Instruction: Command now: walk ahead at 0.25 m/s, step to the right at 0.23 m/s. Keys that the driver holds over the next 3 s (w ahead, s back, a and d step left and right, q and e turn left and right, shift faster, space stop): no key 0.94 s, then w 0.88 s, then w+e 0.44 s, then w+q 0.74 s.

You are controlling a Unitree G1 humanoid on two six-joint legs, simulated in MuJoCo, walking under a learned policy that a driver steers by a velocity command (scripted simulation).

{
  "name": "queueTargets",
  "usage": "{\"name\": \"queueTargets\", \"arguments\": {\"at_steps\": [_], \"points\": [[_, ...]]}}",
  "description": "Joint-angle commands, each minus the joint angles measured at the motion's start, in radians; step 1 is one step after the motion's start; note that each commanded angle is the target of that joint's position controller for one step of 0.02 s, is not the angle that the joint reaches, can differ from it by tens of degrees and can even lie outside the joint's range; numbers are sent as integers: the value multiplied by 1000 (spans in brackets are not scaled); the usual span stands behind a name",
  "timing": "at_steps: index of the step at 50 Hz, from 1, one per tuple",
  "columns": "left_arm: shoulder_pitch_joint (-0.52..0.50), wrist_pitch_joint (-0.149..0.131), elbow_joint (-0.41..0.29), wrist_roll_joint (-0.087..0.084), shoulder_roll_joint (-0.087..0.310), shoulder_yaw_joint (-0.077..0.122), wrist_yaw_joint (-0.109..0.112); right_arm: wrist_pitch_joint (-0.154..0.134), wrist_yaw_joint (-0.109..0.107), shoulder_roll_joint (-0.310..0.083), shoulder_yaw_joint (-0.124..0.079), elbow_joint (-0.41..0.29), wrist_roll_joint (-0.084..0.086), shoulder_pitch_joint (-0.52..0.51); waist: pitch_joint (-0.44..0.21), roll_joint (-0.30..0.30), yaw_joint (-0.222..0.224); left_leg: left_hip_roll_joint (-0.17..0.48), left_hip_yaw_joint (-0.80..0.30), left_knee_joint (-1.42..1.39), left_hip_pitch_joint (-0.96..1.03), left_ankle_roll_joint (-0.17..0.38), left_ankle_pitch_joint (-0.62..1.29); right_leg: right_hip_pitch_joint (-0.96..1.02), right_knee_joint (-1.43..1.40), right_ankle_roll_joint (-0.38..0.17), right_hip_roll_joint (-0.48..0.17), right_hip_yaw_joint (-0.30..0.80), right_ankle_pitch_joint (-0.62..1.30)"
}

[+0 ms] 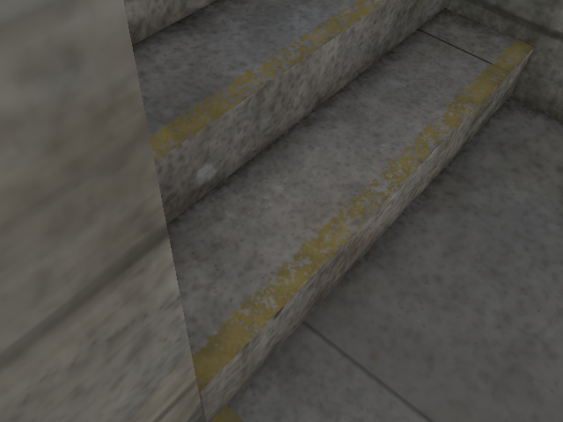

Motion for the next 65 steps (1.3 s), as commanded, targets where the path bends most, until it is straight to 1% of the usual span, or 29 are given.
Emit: {"name": "queueTargets", "arguments": {"at_steps": [1,3,6,8,12,15,18,20,21,22,23,24,25,26,27,29,31,34,44,47,48,50,51,52,53,55,58,61,65], "points": [[26,-7,-69,-16,94,43,-21,16,-58,-216,-94,-1,-27,301,-300,68,-156,531,-770,-278,493,326,406,-372,718,111,61,249,19],[-60,12,-107,35,70,45,-6,9,-64,-202,-96,-8,-23,184,-139,49,-86,421,-596,-362,350,294,-73,-538,963,119,39,227,97],[-37,53,-107,47,21,39,-6,-38,-57,-108,-52,36,-11,133,-94,61,-22,283,-306,-310,210,206,90,-482,970,113,2,262,197],[24,74,-76,33,-23,27,-11,-68,-52,-115,-43,56,-10,119,-109,70,-3,257,-192,-269,147,211,373,-393,968,114,12,238,230],[-115,77,-131,22,-59,17,5,-102,3,-206,-67,121,-27,205,-142,288,-70,296,-195,-329,330,235,342,-618,1190,92,-41,153,-9],[-390,69,-264,50,-90,1,20,-93,-7,-184,-82,171,-22,352,-121,243,-157,361,-312,-304,517,232,102,-990,1360,17,-143,267,-239],[-502,64,-365,30,-120,-20,26,-98,-19,-243,-107,193,-20,380,-118,192,-145,398,-336,-360,485,195,-124,-1085,1334,-6,-224,279,-317],[-394,62,-380,2,-142,-53,2,-96,-37,-254,-87,125,-16,145,-143,175,-14,329,-180,-392,215,93,-22,-730,919,-26,-288,283,-318],[-343,76,-352,-43,-104,-59,-11,-67,-24,-303,-92,90,15,58,-178,177,3,258,-44,-505,36,73,-43,-371,559,-6,-212,86,-483],[-271,75,-312,-76,-96,-39,-1,-62,-3,-354,-114,83,31,90,-170,313,-21,249,-82,-534,-50,81,35,-150,487,16,-152,37,-396],[-60,76,-183,-53,-60,-16,5,-44,31,-326,-108,141,20,188,-212,191,9,181,10,-391,-14,76,275,-70,506,-11,-64,-68,-225],[186,62,-112,-10,95,35,10,-11,57,-232,-92,101,15,115,-202,-244,161,38,56,86,-153,2,34,-67,93,-64,-210,387,-233],[108,76,-151,-6,195,50,28,19,82,-147,-84,-1,17,29,-257,-622,166,-57,-186,338,-239,-9,-383,-133,-464,-118,-361,935,-430],[-56,70,-166,-35,218,52,28,23,89,-51,-62,13,-28,76,-132,-519,73,-146,-377,712,-256,-22,-312,-251,-552,-107,-367,1033,-453],[-236,67,-169,-36,197,42,25,13,77,-29,-60,25,-33,115,-35,-490,-24,-155,-422,915,-354,-35,-233,-313,-476,-109,-365,917,-346],[-435,63,-152,-28,53,11,20,1,45,-102,-68,48,-15,200,27,-433,-158,-105,-308,954,-367,-66,-106,-356,-216,-39,-300,577,-212],[-369,39,-108,-14,-39,-7,16,18,49,-154,-81,91,-15,210,-35,-244,-122,-106,-220,990,-296,-76,-42,-314,-70,-52,-286,427,55],[-231,-2,-47,-5,5,13,25,31,58,-136,-72,47,-3,95,-57,-91,-53,-99,-173,1002,-348,-50,-142,-182,-52,-108,-328,465,264],[-142,-44,-20,16,115,48,58,57,47,-114,-53,-97,-8,-68,-50,-24,-38,-7,-246,922,-510,-68,-56,-28,-240,-135,-417,497,144],[-186,-2,-29,10,120,39,68,55,84,-102,-32,-96,22,-1,-54,-81,-65,28,-4,381,-117,-66,-215,-176,-257,-72,-252,247,54],[-133,8,-27,8,172,54,71,51,88,-65,-17,-82,67,44,-54,-123,-69,61,-34,154,34,-48,-294,-208,-364,-44,-272,288,-124],[-55,35,22,45,121,54,39,45,79,-107,-44,45,63,286,-113,61,-103,-18,64,64,377,-54,-124,-301,-145,-23,-188,182,-420],[-27,34,24,41,43,39,5,21,80,-140,-55,73,19,394,-158,210,-133,25,-32,120,498,-60,-220,-410,93,27,-104,81,-411],[-55,37,-10,10,67,52,-5,18,71,-255,-82,68,-22,488,-95,470,-175,265,-615,-279,313,-3,-729,-478,358,73,33,40,-392],[-90,25,-36,34,77,65,-9,6,67,-225,-66,32,-13,397,17,375,-121,320,-895,-503,181,-1,-838,-471,504,71,30,179,-252],[-84,14,-25,35,103,73,-29,-2,49,-213,-66,-9,-10,172,3,205,-17,281,-704,-454,124,26,-580,-382,473,76,-60,128,-28],[18,33,12,31,120,83,-45,-8,37,-173,-69,65,-15,217,-73,187,12,132,-309,-451,76,-11,-224,-56,213,51,-9,2,-122],[-22,47,3,29,60,61,-42,21,16,-132,-70,140,1,346,19,180,-23,131,-247,-462,146,13,-153,3,-101,8,22,1,-73],[204,37,65,26,49,53,-17,53,9,-201,-88,123,33,203,23,117,104,59,-171,-315,-85,-33,-222,474,-650,-63,22,-37,182]]}}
